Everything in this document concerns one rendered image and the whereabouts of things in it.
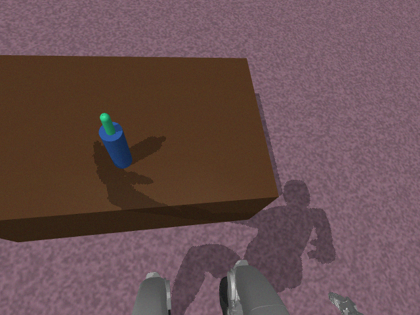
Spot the bottle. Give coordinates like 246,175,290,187
99,113,133,169

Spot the right robot hand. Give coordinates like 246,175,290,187
328,292,364,315

